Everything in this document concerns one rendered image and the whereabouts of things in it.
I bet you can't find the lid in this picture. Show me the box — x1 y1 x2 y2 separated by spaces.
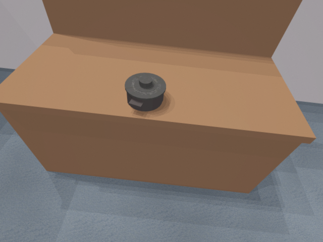
125 73 166 100

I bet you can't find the table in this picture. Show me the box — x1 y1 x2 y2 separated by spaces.
0 0 316 194

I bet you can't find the pot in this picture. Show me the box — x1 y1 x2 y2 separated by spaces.
127 93 164 111

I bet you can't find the knob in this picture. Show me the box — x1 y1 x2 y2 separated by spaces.
139 76 152 87

